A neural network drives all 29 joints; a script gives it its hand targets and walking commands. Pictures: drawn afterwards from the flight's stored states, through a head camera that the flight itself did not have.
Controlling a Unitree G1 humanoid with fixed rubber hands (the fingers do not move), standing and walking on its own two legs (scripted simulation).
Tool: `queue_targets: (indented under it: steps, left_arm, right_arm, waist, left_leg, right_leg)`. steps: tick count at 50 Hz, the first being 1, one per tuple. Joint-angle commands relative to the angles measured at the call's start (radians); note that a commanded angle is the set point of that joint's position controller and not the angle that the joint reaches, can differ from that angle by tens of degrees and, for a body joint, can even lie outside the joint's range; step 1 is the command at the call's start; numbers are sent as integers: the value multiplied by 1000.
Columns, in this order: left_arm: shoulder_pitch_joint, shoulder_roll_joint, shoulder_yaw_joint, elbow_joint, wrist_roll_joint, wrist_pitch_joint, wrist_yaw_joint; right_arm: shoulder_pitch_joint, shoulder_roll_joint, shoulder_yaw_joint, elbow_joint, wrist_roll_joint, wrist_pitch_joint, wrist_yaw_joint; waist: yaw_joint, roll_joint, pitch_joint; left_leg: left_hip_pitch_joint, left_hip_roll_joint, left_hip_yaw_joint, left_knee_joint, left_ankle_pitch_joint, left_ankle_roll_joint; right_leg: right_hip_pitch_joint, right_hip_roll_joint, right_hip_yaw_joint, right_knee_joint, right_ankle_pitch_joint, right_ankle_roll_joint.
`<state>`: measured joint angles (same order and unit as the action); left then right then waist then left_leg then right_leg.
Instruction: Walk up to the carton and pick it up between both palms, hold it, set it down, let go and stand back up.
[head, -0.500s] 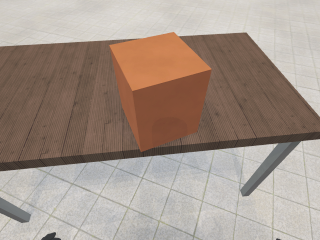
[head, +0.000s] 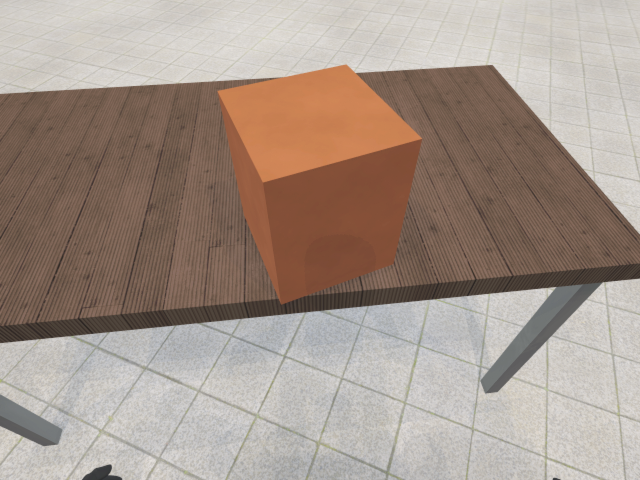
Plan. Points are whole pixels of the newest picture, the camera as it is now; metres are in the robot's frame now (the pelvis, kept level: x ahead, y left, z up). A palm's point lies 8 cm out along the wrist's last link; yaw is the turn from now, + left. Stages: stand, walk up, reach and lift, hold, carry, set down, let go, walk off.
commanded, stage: walk up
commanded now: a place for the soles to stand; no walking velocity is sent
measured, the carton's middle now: (313, 185) +0.52 +0.04 +0.07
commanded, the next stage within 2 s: none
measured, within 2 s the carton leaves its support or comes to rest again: neither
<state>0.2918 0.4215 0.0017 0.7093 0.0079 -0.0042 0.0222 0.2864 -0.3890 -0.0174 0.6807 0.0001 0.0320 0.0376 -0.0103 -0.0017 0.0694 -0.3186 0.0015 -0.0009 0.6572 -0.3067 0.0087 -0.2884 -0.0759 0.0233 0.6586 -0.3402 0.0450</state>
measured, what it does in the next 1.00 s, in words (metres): stands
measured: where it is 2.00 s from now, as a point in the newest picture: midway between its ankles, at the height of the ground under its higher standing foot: outside the picture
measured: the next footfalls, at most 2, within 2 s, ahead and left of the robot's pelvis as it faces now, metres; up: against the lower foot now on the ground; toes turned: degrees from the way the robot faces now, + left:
none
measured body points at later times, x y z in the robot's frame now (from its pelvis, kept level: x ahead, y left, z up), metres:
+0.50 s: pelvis +0.00 +0.00 +0.00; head +0.02 +0.00 +0.45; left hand +0.10 +0.31 -0.09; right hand +0.10 -0.30 -0.10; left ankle +0.03 +0.12 -0.72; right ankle +0.01 -0.16 -0.72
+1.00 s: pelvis +0.00 +0.00 +0.00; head +0.02 +0.00 +0.45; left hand +0.10 +0.31 -0.09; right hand +0.10 -0.30 -0.10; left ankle +0.03 +0.12 -0.72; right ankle +0.01 -0.16 -0.72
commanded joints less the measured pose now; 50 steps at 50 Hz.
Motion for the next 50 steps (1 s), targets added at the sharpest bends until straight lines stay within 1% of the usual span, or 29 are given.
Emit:
queue_targets:
  steps: [1,3,4,6,8,11,15,16,17,18,19,20,23,25,26,27,29,31,32,33,34,37,41,42,44,46,48,49,50]
  left_arm:
    - [-91,232,86,-42,-13,-24,-1]
    - [-87,226,86,-44,-17,-26,0]
    - [-95,232,85,-46,-14,-27,-1]
    - [-94,222,84,-46,-16,-27,1]
    - [-90,232,86,-41,-16,-27,-1]
    - [-94,239,89,-43,-16,-24,-1]
    - [-96,237,91,-50,-14,-23,-2]
    - [-91,238,91,-47,-17,-23,-3]
    - [-99,226,87,-47,-12,-25,-2]
    - [-97,234,88,-46,-17,-23,-2]
    - [-94,233,90,-46,-17,-24,1]
    - [-93,231,88,-43,-16,-23,-1]
    - [-99,237,93,-42,-14,-24,-1]
    - [-92,233,89,-44,-15,-24,-1]
    - [-92,238,89,-45,-11,-25,-1]
    - [-84,241,93,-50,-13,-25,1]
    - [-104,239,90,-46,-12,-24,-1]
    - [-93,234,89,-44,-17,-23,-1]
    - [-88,239,91,-44,-13,-24,0]
    - [-93,235,89,-43,-12,-24,0]
    - [-101,235,90,-46,-13,-23,0]
    - [-87,227,88,-48,-14,-24,-1]
    - [-79,221,90,-44,-15,-22,-1]
    - [-83,222,87,-41,-14,-22,-2]
    - [-88,224,87,-42,-12,-23,-1]
    - [-93,228,89,-46,-11,-24,-1]
    - [-96,226,88,-43,-11,-26,-2]
    - [-85,221,87,-43,-13,-23,-1]
    - [-95,232,90,-46,-13,-24,0]
  right_arm:
    - [-90,-213,-74,-10,16,-34,-3]
    - [-88,-220,-76,-6,13,-35,-5]
    - [-78,-212,-73,-4,15,-35,-4]
    - [-85,-215,-75,-7,14,-36,-5]
    - [-85,-214,-76,-3,19,-35,-3]
    - [-91,-221,-76,-5,16,-32,-5]
    - [-81,-228,-77,-2,17,-32,-2]
    - [-91,-216,-75,0,18,-34,-3]
    - [-89,-215,-73,-7,15,-34,-3]
    - [-82,-219,-75,-1,18,-33,-4]
    - [-83,-225,-76,0,17,-33,-2]
    - [-92,-217,-74,-3,18,-33,-4]
    - [-88,-216,-75,-5,18,-32,-1]
    - [-87,-220,-75,-1,16,-32,-3]
    - [-85,-205,-69,-3,16,-32,-2]
    - [-76,-214,-72,-7,17,-33,-3]
    - [-79,-212,-74,0,18,-32,-4]
    - [-80,-219,-74,-1,15,-34,-6]
    - [-94,-223,-77,-7,17,-33,-6]
    - [-90,-218,-76,0,17,-33,-5]
    - [-91,-225,-75,-3,16,-33,-4]
    - [-86,-213,-73,-2,14,-33,-5]
    - [-91,-210,-74,-3,15,-32,-6]
    - [-95,-220,-73,-4,14,-32,-5]
    - [-100,-215,-75,-8,13,-33,-4]
    - [-92,-216,-75,-5,14,-34,-5]
    - [-78,-215,-74,-2,14,-34,-4]
    - [-93,-217,-76,-4,13,-34,-4]
    - [-82,-219,-75,-6,18,-32,-2]
  waist:
    - [17,-14,-71]
    - [21,-8,-77]
    - [16,-24,-87]
    - [20,-3,-90]
    - [21,-34,-71]
    - [19,-29,-62]
    - [13,-30,-66]
    - [20,-30,-74]
    - [12,-26,-68]
    - [13,-3,-63]
    - [18,1,-71]
    - [18,-11,-69]
    - [21,-34,-72]
    - [18,-19,-60]
    - [20,-40,-73]
    - [19,-29,-89]
    - [19,-49,-66]
    - [20,-16,-65]
    - [22,-14,-85]
    - [21,-37,-80]
    - [21,-15,-80]
    - [21,-35,-83]
    - [24,-5,-76]
    - [34,-15,-58]
    - [30,-34,-62]
    - [22,-17,-59]
    - [16,-28,-84]
    - [21,-13,-75]
    - [19,-23,-76]
  left_leg:
    - [12,98,-148,-191,134,43]
    - [21,98,-142,-186,147,43]
    - [39,91,-137,-179,155,42]
    - [32,103,-155,-186,191,48]
    - [19,97,-147,-189,149,40]
    - [25,92,-141,-188,107,38]
    - [25,98,-145,-194,126,42]
    - [19,96,-153,-196,139,44]
    - [33,92,-137,-189,139,38]
    - [23,99,-149,-195,146,44]
    - [16,104,-162,-196,149,47]
    - [12,101,-152,-197,137,47]
    - [12,92,-147,-182,134,40]
    - [23,92,-142,-179,142,40]
    - [23,85,-139,-181,146,33]
    - [23,88,-136,-172,143,35]
    - [30,84,-138,-179,152,31]
    - [17,92,-143,-188,145,40]
    - [35,94,-139,-181,153,41]
    - [30,94,-142,-184,164,40]
    - [22,98,-154,-192,162,42]
    - [24,98,-149,-184,160,42]
    - [16,93,-149,-202,124,43]
    - [-3,100,-159,-211,118,42]
    - [12,92,-155,-196,133,37]
    - [12,87,-143,-189,155,41]
    - [30,91,-157,-194,159,41]
    - [30,97,-152,-188,174,45]
    - [22,93,-152,-191,156,43]
  right_leg:
    - [85,-59,43,-159,79,-88]
    - [87,-63,37,-163,74,-92]
    - [79,-66,53,-166,85,-92]
    - [87,-52,29,-143,98,-88]
    - [91,-54,33,-170,69,-87]
    - [60,-66,48,-179,31,-93]
    - [70,-55,29,-164,64,-86]
    - [86,-55,35,-160,68,-85]
    - [65,-55,38,-172,68,-86]
    - [71,-52,28,-158,67,-85]
    - [84,-48,26,-147,79,-90]
    - [88,-51,30,-152,73,-83]
    - [89,-62,40,-171,73,-90]
    - [67,-63,49,-171,58,-94]
    - [86,-66,48,-187,68,-92]
    - [94,-68,50,-179,77,-90]
    - [74,-63,39,-187,55,-91]
    - [87,-59,40,-167,63,-89]
    - [82,-59,31,-163,74,-89]
    - [85,-56,37,-165,66,-90]
    - [87,-54,26,-157,73,-88]
    - [91,-57,30,-165,67,-87]
    - [92,-58,34,-170,46,-84]
    - [94,-53,29,-164,39,-86]
    - [87,-52,33,-179,53,-86]
    - [77,-58,34,-167,76,-89]
    - [95,-54,28,-159,82,-91]
    - [87,-53,27,-163,88,-84]
    - [88,-54,29,-161,79,-84]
